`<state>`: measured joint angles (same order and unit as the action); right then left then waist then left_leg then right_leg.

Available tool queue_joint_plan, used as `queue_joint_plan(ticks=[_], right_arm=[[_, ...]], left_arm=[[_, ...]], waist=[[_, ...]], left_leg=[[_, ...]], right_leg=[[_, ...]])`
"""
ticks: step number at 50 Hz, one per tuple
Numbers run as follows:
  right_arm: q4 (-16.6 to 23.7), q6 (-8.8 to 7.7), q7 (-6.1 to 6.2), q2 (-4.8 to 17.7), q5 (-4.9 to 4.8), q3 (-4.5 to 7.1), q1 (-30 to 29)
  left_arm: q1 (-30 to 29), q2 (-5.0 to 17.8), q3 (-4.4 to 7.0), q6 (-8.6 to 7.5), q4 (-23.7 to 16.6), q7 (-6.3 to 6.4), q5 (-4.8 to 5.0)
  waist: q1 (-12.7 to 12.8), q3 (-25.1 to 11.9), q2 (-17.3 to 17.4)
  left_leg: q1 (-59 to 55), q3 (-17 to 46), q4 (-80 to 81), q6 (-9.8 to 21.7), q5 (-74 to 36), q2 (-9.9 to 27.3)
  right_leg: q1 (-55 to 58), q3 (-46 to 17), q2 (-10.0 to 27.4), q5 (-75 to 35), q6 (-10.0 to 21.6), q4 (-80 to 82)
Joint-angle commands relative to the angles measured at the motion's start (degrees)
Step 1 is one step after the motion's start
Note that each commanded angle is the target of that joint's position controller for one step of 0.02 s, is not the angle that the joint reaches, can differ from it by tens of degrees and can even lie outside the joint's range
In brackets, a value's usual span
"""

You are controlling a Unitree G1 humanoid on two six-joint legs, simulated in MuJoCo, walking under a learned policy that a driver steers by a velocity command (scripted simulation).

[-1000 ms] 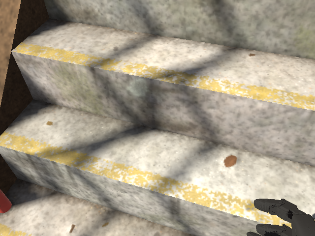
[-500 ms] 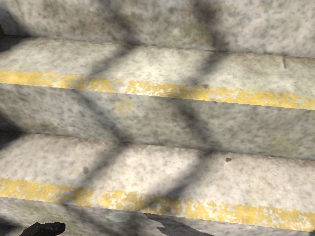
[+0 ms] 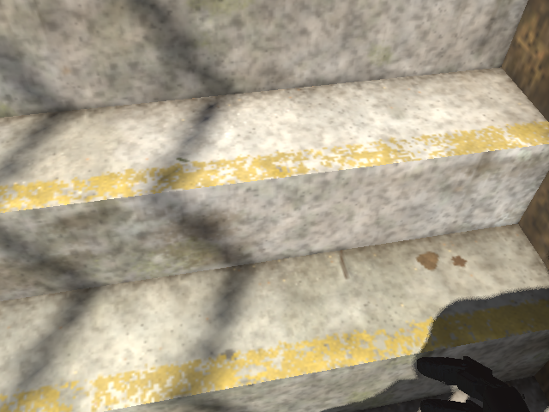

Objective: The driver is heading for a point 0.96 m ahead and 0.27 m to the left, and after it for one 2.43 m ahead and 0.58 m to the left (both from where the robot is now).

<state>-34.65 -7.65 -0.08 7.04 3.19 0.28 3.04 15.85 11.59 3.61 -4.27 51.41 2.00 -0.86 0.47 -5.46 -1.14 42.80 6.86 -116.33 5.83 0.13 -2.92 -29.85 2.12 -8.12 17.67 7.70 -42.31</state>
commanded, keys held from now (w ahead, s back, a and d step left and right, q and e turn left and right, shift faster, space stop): q+shift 0.42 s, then w+q+shift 0.14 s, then w+e+shift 0.44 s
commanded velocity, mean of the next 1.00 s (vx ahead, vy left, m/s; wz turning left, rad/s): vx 0.60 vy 0.00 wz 0.33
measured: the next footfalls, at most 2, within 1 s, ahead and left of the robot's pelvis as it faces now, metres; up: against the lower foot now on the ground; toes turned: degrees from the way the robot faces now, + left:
left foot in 0.34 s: +0.25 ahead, +0.16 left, +0.22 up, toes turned +18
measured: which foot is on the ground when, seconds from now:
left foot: up 0.00-0.32, down 0.34-1.00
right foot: down 0.00-0.36, up 0.38-1.00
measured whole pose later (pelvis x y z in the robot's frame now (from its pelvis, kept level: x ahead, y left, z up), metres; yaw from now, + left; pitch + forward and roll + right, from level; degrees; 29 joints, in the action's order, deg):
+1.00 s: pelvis +0.35 +0.10 +0.30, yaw +12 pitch +6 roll -6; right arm -59.1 -8.0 2.6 9.7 -3.9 2.0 26.3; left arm -1.4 6.4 -2.6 -0.3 36.1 0.1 0.0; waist -1.0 -3.8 3.7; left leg 1.8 -7.9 -9.9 7.2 -0.1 7.1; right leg -63.0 14.3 -5.3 31.2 11.1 -88.7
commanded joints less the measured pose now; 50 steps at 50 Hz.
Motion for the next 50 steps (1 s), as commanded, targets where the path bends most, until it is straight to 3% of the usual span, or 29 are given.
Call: queue_joint_plan(ticks=[1, 6, 10, 12, 13, 15, 16, 17, 18, 19, 20, 21, 22, 23, 25, 28, 30, 33, 35, 40, 42, 43, 44, 45, 46, 47, 48, 49, 50], right_arm=[[2.4, 0.76, 0.21, -3.1, -1.76, -2.32, -3.0], [4.61, 3.93, 1.81, -4.34, -2.01, -2.33, -8.62], [10.09, 7.07, 2.25, -1.83, -0.79, -1.73, -19.11], [12.37, 8.23, 1.66, -0.99, -1.57, -1.31, -24.72], [13.52, 8.81, 1.22, -2.94, -3.95, -3.18, -24.47], [8.74, 10.55, 1.47, -1.51, -6.57, -2.98, -15.35], [5.51, 11.39, 1.94, 0.24, -4.79, -1.92, -2.72], [2.87, 11.02, 2.03, 5.15, -2.63, -0.35, 7.24], [1.81, 11.08, 2.71, 8.96, -2.33, 1.74, 10.87], [2.72, 12.47, 3.48, 14.66, -1.41, 4.71, 8.67], [6.57, 13.56, 3.94, 15.09, -0.75, 6.54, 0.09], [5.53, 12.98, 3.51, 14.35, -0.27, 6.45, -5.69], [1.49, 11.51, 3.66, 13.45, -0.75, 6.01, -3.5], [-3.04, 9.91, 3.33, 9.16, -1.05, 4.84, -1.11], [-7.93, 8.11, 2.26, 4.12, -1.19, 2.93, 0.81], [-9.34, 5.02, 1.03, 8.47, -2.5, 3.69, 4.36], [-9.93, 4.35, 1.86, 7.71, -1.84, 2.83, 5.96], [-12.88, 2.39, 1.36, 9.84, -2.16, 3.14, 14.76], [-14.89, 1.01, 1.38, 11.05, -2.18, 4.22, 20.34], [-20.42, -1.29, 1.69, 9.8, -2.92, 4.49, 25.69], [-21.74, -1.09, 2.53, 7.77, -2.04, 3.95, 27.56], [-22.65, -0.9, 3.77, 7.45, -3.58, 3.7, 29.37], [-23.37, -0.77, 4.12, 5.63, -3.11, 3.24, 28.0], [-23.29, -0.67, 3.74, 4.5, -4.38, 2.72, 26.43], [-19.54, -0.82, 3.72, 4.03, -6.47, 1.89, 17.38], [-18.77, -1.61, 4.21, 10.19, -7.64, 2.61, 20.29], [-18.09, -3.07, 3.79, 17.35, -7.39, 4.02, 20.11], [-17.6, -3.05, 2.37, 20.34, -8.48, 4.95, 19.75], [-16.48, -2.71, 1.64, 14.56, -8.89, 3.2, 28.93]], left_arm=[[12.2, 0.07, 0.17, -4.31, 1.84, 0.43, -0.55], [12.17, -0.22, -0.86, -6.72, 1.63, -0.64, -2.77], [11.64, -0.47, -1.57, -6.13, 1.97, -0.33, -1.54], [14.84, 2.57, -0.85, -4.57, 2.61, 1.71, -1.2], [12.56, 5.91, 0.01, -3.77, 1.7, 2.62, 1.02], [17.4, 10.77, 0.58, -3.02, 0.47, 3.85, 2.5], [16.54, 13.25, 1.19, -3.11, -0.74, 3.76, 3.23], [10.85, 17.46, 2.56, -3.72, -3.56, 1.71, 4.66], [5.12, 19.42, 3.59, -4.51, -7.86, -0.61, 3.61], [-2.34, 16.14, 3.11, -4.81, -13.67, -3.11, 1.51], [-9.57, 10.7, 2.44, -4.08, -18.3, -3.99, -1.71], [-10.44, 0.85, -0.07, -2.89, -23.07, -3.26, -3.5], [-10.17, -3.4, -1.7, -1.67, -25.41, -2.32, -4.16], [-8.27, -5.47, -2.83, -1.0, -25.11, -1.37, -4.45], [-3.44, -7.3, -4.67, 0.0, -23.34, -0.24, -4.25], [-9.1, -5.22, -5.53, 1.33, -23.29, 0.51, -3.21], [-10.22, -6.64, -6.0, 1.43, -21.24, 0.12, -2.07], [-15.51, -10.54, -7.25, 0.83, -22.65, 1.19, -2.16], [-21.43, -9.37, -7.22, -0.35, -23.63, 0.79, -2.07], [-30.72, -9.58, -7.56, 0.8, -25.73, -0.04, 0.44], [-31.89, -10.3, -7.26, 2.17, -27.29, -0.6, 0.18], [-32.24, -11.17, -8.03, 2.94, -26.88, -1.31, 0.18], [-29.65, -10.98, -7.67, 3.36, -26.1, -1.5, -0.48], [-29.16, -8.86, -7.56, 3.33, -25.33, -2.31, -0.15], [-22.65, -6.87, -7.52, 2.94, -22.19, -2.77, 0.81], [-16.71, -5.23, -6.56, 3.58, -19.4, -2.29, 0.89], [-5.83, -3.03, -5.51, 4.39, -17.26, -1.81, 1.42], [-0.14, 0.91, -4.73, 4.49, -15.9, -1.75, 1.02], [-9.24, 1.94, -4.36, 3.57, -13.54, -1.7, 0.93]], waist=[[4.19, -0.25, 5.18], [0.56, 4.2, -4.32], [-0.43, 8.45, -0.74], [2.29, 6.78, -4.33], [1.76, 5.78, -8.08], [2.28, -5.88, -10.76], [-1.08, -15.47, -16.14], [-5.05, -22.8, -14.65], [-8.32, -23.66, -9.86], [-9.64, -21.66, 7.94], [-9.65, -20.56, 10.42], [-3.92, -14.18, 7.86], [-0.2, -4.48, 3.57], [3.11, 4.88, -0.45], [7.72, 9.68, 0.44], [5.09, 9.02, 0.43], [4.17, 5.36, 2.07], [-0.37, 3.74, 5.36], [-4.67, 5.49, 4.02], [-6.91, 8.08, 3.49], [-6.6, 6.48, 6.27], [-6.01, 4.25, 9.43], [-3.49, 3.84, 9.33], [-2.62, 4.56, 5.85], [1.87, 1.18, 2.31], [2.33, -6.03, 4.16], [8.02, -12.11, 8.61], [9.23, -18.35, 10.98], [-0.53, -21.69, 4.48]], left_leg=[[28.76, 1.21, -1.89, 1.02, 6.68, -1.57], [40.55, -0.57, -24.07, 1.18, 12.93, -4.09], [34.06, -8.74, -7.75, 0.26, 9.8, 1.26], [31.04, -14.47, 1.94, 0.11, 14.08, 3.48], [17.56, -18.88, 22.67, 1.36, 24.4, 4.84], [-4.15, -27.42, 37.5, 2.03, 41.09, -3.51], [-9.47, -25.43, 38.55, 3.56, 41.51, -4.46], [-19.85, -19.04, 46.66, 5.53, 35.02, -5.45], [-30.13, -4.22, 55.79, 7.54, 32.69, -5.13], [-34.84, 27.33, 75.93, 15.83, 42.52, 5.1], [-28.55, 52.82, 91.49, 18.8, 51.93, 10.09], [-20.36, 51.19, 94.49, 14.55, 53.72, 11.19], [-12.03, 45.3, 91.52, 11.13, 55.45, 10.02], [-4.44, 36.39, 89.06, 7.51, 52.31, 7.15], [0.43, 23.49, 87.18, 4.07, 45.01, 2.98], [-0.07, 14.64, 87.9, 4.15, 34.57, -0.6], [-3.45, 15.15, 87.19, 7.11, 32.26, 1.03], [-20.91, 23.43, 93.6, 6.41, 36.68, 7.86], [-31.21, 25.73, 97.79, 4.64, 38.5, 11.78], [-35.9, 13.53, 108.95, 0.16, 34.19, 16.16], [-37.65, 7.56, 113.6, 2.83, 26.47, 16.5], [-39.63, 4.4, 121.72, 5.59, 17.51, 18.4], [-41.42, -0.35, 121.22, 7.06, 10.74, 17.6], [-37.97, -8.61, 123.87, 6.98, 2.78, 14.96], [-26.12, -18.35, 119.18, 6.01, -36.72, 12.05], [-27.8, -17.39, 111.71, 8.66, -83.04, 16.23], [-34.32, -15.74, 98.67, 10.26, -108.87, 21.56], [-40.65, -15.48, 85.99, 11.23, -116.88, 23.69], [-27.08, -11.35, 76.78, 7.49, -102.09, 19.23]], right_leg=[[34.42, -25.18, 16.45, -22.82, -1.54, 16.51], [22.37, -16.51, 22.72, -22.57, 0.14, 25.03], [13.31, -1.84, 18.01, -19.31, -3.59, 32.73], [18.82, -0.13, 18.4, -28.96, -2.05, 36.75], [16.85, 5.37, 17.9, -39.83, -0.21, 43.86], [25.07, 8.24, 18.56, -97.74, 2.01, 28.96], [34.21, 6.51, 23.77, -118.32, 2.47, 16.7], [35.11, 7.22, 25.62, -120.45, 2.35, 1.8], [19.29, 4.45, 23.25, -103.4, 0.77, -12.67], [-1.79, 2.18, 9.52, -40.7, -3.7, -34.86], [-16.25, -9.52, 2.02, -13.53, -5.9, -72.28], [-23.19, -13.36, 3.75, -15.66, -6.6, -87.03], [-26.61, -11.02, 3.04, -18.86, -6.26, -89.5], [-31.13, -10.16, 3.84, -18.82, -5.13, -89.03], [-33.16, -8.34, 6.16, -17.82, -4.76, -84.74], [-31.84, -3.69, 9.36, -20.67, -6.44, -72.03], [-34.57, -1.09, 8.22, -24.03, -6.27, -80.99], [-53.03, -2.06, 8.88, -17.18, -4.0, -96.67], [-62.61, -2.36, 9.19, -13.53, -3.39, -96.83], [-64.48, -2.07, 7.25, -7.9, -1.57, -84.81], [-60.4, -0.21, 7.1, -4.28, -0.56, -83.54], [-55.72, 4.9, 8.86, 0.27, 1.31, -79.24], [-52.13, 4.49, 10.32, 1.62, 2.36, -78.19], [-41.15, 7.11, 10.82, 5.14, 3.55, -62.69], [-15.43, 12.31, 7.43, 6.36, 3.81, -45.91], [-4.54, 16.74, 1.79, 14.55, 2.56, -48.5], [0.98, 16.05, 1.46, 17.54, 2.69, -44.65], [5.41, 14.82, -1.69, 22.3, 2.95, -34.51], [18.31, 7.23, -1.84, 16.45, 6.16, -30.76]])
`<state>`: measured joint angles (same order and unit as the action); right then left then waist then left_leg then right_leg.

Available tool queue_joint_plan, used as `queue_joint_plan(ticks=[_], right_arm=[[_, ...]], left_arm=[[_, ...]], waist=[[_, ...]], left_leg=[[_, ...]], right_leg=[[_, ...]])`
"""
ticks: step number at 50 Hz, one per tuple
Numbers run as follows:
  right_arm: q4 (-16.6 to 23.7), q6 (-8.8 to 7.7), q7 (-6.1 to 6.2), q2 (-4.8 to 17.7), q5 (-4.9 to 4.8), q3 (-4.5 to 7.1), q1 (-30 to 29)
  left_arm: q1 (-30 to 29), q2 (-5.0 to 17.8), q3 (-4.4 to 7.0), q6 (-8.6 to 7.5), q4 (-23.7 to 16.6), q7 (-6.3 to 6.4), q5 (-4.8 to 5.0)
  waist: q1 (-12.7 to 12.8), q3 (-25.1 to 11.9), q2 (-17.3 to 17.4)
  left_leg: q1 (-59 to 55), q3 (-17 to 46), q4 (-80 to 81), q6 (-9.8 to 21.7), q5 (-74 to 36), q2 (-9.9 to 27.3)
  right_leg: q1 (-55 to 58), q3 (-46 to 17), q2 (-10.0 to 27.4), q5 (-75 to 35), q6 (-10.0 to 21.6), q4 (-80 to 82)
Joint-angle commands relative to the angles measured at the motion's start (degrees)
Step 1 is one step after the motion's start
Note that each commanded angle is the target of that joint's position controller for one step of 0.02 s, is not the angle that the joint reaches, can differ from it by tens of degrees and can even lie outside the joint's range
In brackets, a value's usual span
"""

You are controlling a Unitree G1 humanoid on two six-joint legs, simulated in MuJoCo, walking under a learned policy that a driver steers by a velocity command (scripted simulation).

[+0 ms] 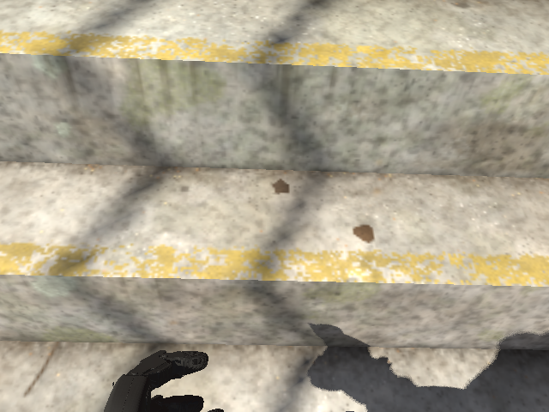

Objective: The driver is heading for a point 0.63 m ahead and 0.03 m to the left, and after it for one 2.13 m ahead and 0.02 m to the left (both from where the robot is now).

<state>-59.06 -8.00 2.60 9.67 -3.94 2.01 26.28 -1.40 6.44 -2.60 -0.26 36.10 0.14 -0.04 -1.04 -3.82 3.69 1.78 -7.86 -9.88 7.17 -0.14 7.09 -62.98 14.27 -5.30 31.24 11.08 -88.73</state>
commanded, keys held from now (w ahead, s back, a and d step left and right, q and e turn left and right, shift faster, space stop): w+e+shift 0.16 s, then w+q+shift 0.56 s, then w+e+shift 0.28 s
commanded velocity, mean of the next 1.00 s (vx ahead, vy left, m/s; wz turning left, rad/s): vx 0.98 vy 0.00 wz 0.06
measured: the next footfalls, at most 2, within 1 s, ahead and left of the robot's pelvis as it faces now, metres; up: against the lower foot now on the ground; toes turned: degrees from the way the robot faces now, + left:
right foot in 0.06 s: +0.15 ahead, -0.07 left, +0.22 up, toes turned -4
left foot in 0.56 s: +0.33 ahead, +0.08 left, +0.43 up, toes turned +2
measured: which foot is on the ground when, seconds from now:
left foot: down 0.00-0.04, up 0.06-0.54, down 0.56-0.96, up 0.98-1.00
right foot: up 0.00-0.04, down 0.06-0.58, up 0.60-1.00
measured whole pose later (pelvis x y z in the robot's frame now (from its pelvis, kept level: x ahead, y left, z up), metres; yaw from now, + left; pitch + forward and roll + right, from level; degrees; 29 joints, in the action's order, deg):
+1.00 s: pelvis +0.46 +0.08 +0.47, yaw +3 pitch +6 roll -5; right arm -51.9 -8.6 1.4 11.4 -3.5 3.0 19.7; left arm -4.3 2.6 -5.7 -2.4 33.8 0.9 1.5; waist 0.5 -1.8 4.5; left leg 15.8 1.2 -38.9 3.9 -21.0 -2.8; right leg -53.0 13.1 -5.1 25.4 13.0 -75.0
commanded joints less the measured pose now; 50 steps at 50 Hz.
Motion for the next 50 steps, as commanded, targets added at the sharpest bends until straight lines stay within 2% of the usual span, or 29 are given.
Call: queue_joint_plan(ticks=[1, 2, 3, 4, 5, 7, 9, 16, 20, 22, 23, 24, 25, 26, 27, 29, 30, 31, 32, 33, 35, 40, 42, 44, 45, 47, 48, 49, 50], right_arm=[[9.28, -3.34, -2.26, 17.9, -0.43, 2.34, 4.2], [14.16, -3.68, -2.73, 16.43, 2.25, 2.46, -4.77], [17.07, -2.9, -4.03, 7.94, 7.08, 0.61, -12.86], [22.89, -1.82, -3.63, -0.09, 9.65, -1.05, -20.41], [29.41, -0.56, -2.8, -1.71, 9.94, -1.63, -23.49], [33.96, 1.22, -1.28, -7.93, 11.23, -5.15, -21.94], [31.07, 2.36, -0.49, -7.05, 8.83, -5.41, -14.48], [31.57, 3.83, 1.57, -6.31, 2.41, -4.76, -27.54], [34.56, 6.49, 0.72, -6.3, 3.0, -5.53, -37.96], [32.55, 6.92, -0.73, -7.12, 4.72, -5.06, -34.38], [32.53, 6.7, -1.65, -5.98, 4.5, -5.02, -36.11], [31.4, 6.49, -2.18, -5.47, 4.72, -5.48, -31.09], [25.96, 7.21, -3.07, -1.14, 4.55, -3.88, -22.36], [25.05, 8.07, -2.76, 1.05, 3.64, -2.93, -14.88], [23.5, 8.15, -2.62, 4.11, 3.62, -2.17, -9.71], [19.88, 7.24, -3.37, 9.57, 6.29, 0.01, -4.11], [18.32, 8.06, -1.97, 14.59, 7.48, 2.33, -1.46], [19.18, 8.7, -0.84, 11.58, 5.93, 2.73, -10.07], [20.48, 7.13, -1.23, 7.08, 4.58, 1.7, -17.35], [17.13, 6.42, -0.67, 6.23, 5.37, 1.55, -15.34], [10.1, 4.12, -1.09, 5.43, 7.31, 1.33, -6.34], [5.51, -0.19, -3.18, 3.72, 5.49, -0.03, -3.18], [3.23, -0.41, -2.73, 5.12, 4.1, 0.16, 0.84], [4.17, 0.91, -0.8, 4.25, 1.28, -0.1, 1.42], [6.36, -0.06, 0.45, 8.2, -2.2, 1.05, 0.51], [10.66, -2.44, 0.99, 21.93, -1.0, 5.31, -6.2], [12.97, -2.5, -0.22, 17.38, -1.31, 4.85, -4.54], [13.79, -2.8, -1.26, 17.99, -0.64, 5.1, -5.77], [15.66, -2.93, -2.08, 14.47, 2.67, 4.59, -12.08]], left_arm=[[18.14, 7.87, 2.58, 0.45, 1.3, 0.75, 0.41], [20.89, 12.15, 4.57, 1.72, 4.43, 0.61, -0.58], [17.46, 13.66, 6.51, 2.5, 5.48, 0.47, -1.49], [3.99, 13.81, 7.1, 3.16, 2.62, 1.1, -3.4], [-0.15, 13.18, 6.83, 2.12, 0.93, 1.91, -4.07], [5.13, 9.35, 5.62, -1.1, 7.77, 1.04, -3.52], [8.38, 7.6, 4.57, -3.31, 11.59, 0.55, -2.45], [18.26, 14.13, 6.72, -8.04, 18.0, 0.09, 0.3], [27.49, 13.64, 6.79, -8.81, 20.53, 2.0, 1.54], [29.15, 10.99, 6.79, -7.56, 22.84, 3.46, 0.31], [29.35, 9.09, 6.38, -7.68, 22.71, 3.09, 0.76], [21.4, 8.63, 5.64, -7.82, 19.94, 3.0, 2.83], [19.95, 10.92, 5.35, -8.19, 16.98, 4.03, 4.47], [18.71, 19.72, 7.48, -9.61, 15.5, 3.66, 4.09], [19.16, 21.84, 8.18, -9.75, 14.77, 2.4, 4.71], [17.14, 19.12, 7.3, -9.21, 9.17, 0.3, 3.36], [9.77, 15.72, 6.55, -9.34, 2.86, -1.68, 0.74], [-1.22, 10.4, 5.63, -8.71, -1.02, -2.74, -3.63], [-4.68, 4.32, 3.54, -8.76, -6.57, -2.54, -7.26], [-4.19, -0.22, 1.64, -9.12, -9.94, -2.61, -7.46], [0.04, -8.61, -2.42, -8.76, -12.18, -0.7, -7.32], [-7.54, -5.54, -2.55, -4.81, -13.92, 2.83, -1.3], [-14.19, -5.6, -3.36, -3.83, -18.0, 3.53, -1.09], [-8.31, -3.05, -3.12, -2.87, -14.42, 2.1, -0.43], [-5.05, 0.75, -1.84, -3.18, -12.66, 1.6, 0.85], [12.21, 6.96, 1.49, -1.48, -7.52, 1.33, 2.48], [10.52, 9.38, 2.31, -2.77, -2.89, 0.94, 1.06], [19.59, 11.36, 3.64, -2.25, 0.36, 1.34, 1.69], [21.72, 12.44, 5.5, -1.39, 5.72, 1.22, 3.37]], waist=[[6.95, -28.2, 4.92], [8.08, -26.34, -4.18], [6.92, -19.64, -9.06], [2.44, -13.82, -7.64], [0.35, -10.75, -6.29], [-5.88, -0.55, -1.71], [-8.5, 5.06, -0.78], [-0.6, 10.11, 0.74], [5.12, 5.15, -5.49], [2.28, -0.45, -10.56], [2.41, 0.48, -7.67], [-2.59, -1.49, -8.49], [-4.39, -12.27, -7.45], [-8.2, -15.88, -10.22], [-8.93, -20.03, -13.27], [-9.01, -20.93, -12.8], [-9.7, -17.55, 0.65], [-8.29, -9.33, 4.97], [-4.91, -2.83, -2.51], [-1.73, 0.77, -4.57], [2.22, 7.25, -7.04], [1.45, 14.26, -5.61], [1.07, 13.39, -5.82], [2.98, 3.28, -6.07], [4.29, -5.77, -5.27], [13.13, -21.42, 3.66], [7.68, -25.04, -4.39], [11.59, -30.0, -7.07], [13.77, -30.4, -24.76]], left_leg=[[14.25, 3.67, -37.42, 6.42, -82.32, 9.35], [24.39, 3.32, -49.77, 6.54, -54.65, 4.26], [32.16, 4.62, -73.57, 4.82, -11.84, -4.9], [48.18, 16.17, -103.84, 1.44, -5.92, -9.8], [54.81, 17.97, -118.84, -1.01, -4.79, -11.12], [63.3, 16.78, -122.98, -2.93, -0.68, -7.37], [65.65, 13.9, -121.1, -4.09, 3.81, -5.61], [86.14, 14.36, -125.57, -0.89, 8.71, -9.1], [81.94, 1.43, -107.18, 0.26, 13.97, -9.82], [82.79, 2.65, -109.24, 3.24, 19.41, -6.62], [75.05, -0.02, -98.4, 4.2, 21.92, -6.41], [52.63, -2.18, -80.48, 5.32, 24.52, -7.75], [35.54, -9.81, -81.61, 3.01, 27.16, -15.3], [31.25, -10.67, -76.41, 1.82, 37.65, -15.13], [27.2, -8.81, -68.71, 2.58, 43.31, -17.54], [15.65, 10.94, -47.27, 5.72, 40.54, -18.58], [13.14, 42.4, -27.59, 11.61, 53.56, -9.46], [20.51, 66.33, -10.46, 16.9, 57.9, -3.96], [25.0, 65.14, -10.35, 14.58, 51.08, -4.48], [26.35, 59.53, -11.4, 11.38, 45.22, -4.67], [25.08, 45.83, -12.43, 8.61, 30.49, -7.42], [27.59, 29.81, -2.74, 3.46, 13.46, -3.39], [26.38, 21.45, 6.79, 1.11, 8.2, -2.44], [27.65, 8.61, 12.05, -0.07, -34.46, -4.33], [29.39, 10.08, 4.23, 1.24, -76.03, -2.28], [8.11, 12.11, -19.06, 2.39, -123.96, 6.21], [19.53, 13.24, -31.48, -4.5, -121.66, 1.22], [23.4, 11.15, -47.93, -8.56, -103.82, -5.64], [29.69, 9.43, -82.17, -8.41, -24.52, -15.0]], right_leg=[[55.94, -13.47, -3.95, 3.51, 1.82, 24.26], [58.52, -20.65, -4.47, 5.86, 2.14, 30.52], [51.84, -31.53, -1.21, 8.6, 5.59, 39.76], [42.64, -53.26, 7.6, 22.12, 10.09, 53.15], [36.06, -60.77, 12.59, 26.53, 8.59, 60.59], [25.49, -50.25, 10.04, 14.14, 3.74, 63.31], [20.72, -42.76, 9.63, 8.64, 0.73, 66.24], [38.77, -32.72, 16.3, 0.32, -4.38, 76.3], [49.08, -24.24, 20.04, -11.1, -2.81, 93.92], [65.71, -15.26, 19.53, -24.29, -1.27, 91.43], [63.97, -9.21, 17.99, -32.85, -1.56, 93.03], [53.73, 0.58, 15.19, -69.21, -2.47, 90.19], [52.24, -1.1, 17.35, -115.31, 0.14, 82.51], [57.6, -2.37, 22.46, -141.22, 2.82, 71.7], [62.74, -3.33, 25.55, -149.06, 4.66, 59.93], [53.79, -6.93, 23.16, -122.56, 4.69, 37.97], [35.74, -7.47, 13.02, -85.21, 1.7, 21.4], [20.58, -15.47, 1.68, -41.08, -2.15, -7.38], [9.56, -23.7, 1.61, -36.62, -3.86, -30.33], [2.88, -23.18, 1.75, -33.81, -4.52, -40.99], [-9.8, -21.38, 4.25, -26.44, -3.47, -51.22], [-20.26, -11.56, 5.88, -12.02, -5.12, -54.44], [-11.75, -8.96, 7.83, -8.9, -3.35, -33.3], [20.68, 0.12, 4.89, -11.88, -0.4, -7.98], [40.82, 3.62, -0.01, -6.59, -1.94, 2.71], [41.93, 1.47, -1.78, -0.34, -3.27, 9.02], [56.77, -3.88, -2.19, 0.24, 0.64, 19.05], [64.92, -10.36, -0.89, -4.71, 4.56, 32.8], [64.92, -22.19, 4.87, -12.49, 7.94, 39.13]])
Keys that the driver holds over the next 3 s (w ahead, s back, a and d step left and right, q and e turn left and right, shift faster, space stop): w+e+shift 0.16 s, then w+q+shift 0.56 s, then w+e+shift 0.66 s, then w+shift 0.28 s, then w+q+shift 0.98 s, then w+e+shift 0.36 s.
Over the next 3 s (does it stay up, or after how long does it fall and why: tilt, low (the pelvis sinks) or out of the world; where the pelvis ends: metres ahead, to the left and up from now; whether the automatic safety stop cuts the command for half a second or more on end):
stays up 1.77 -0.05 1.01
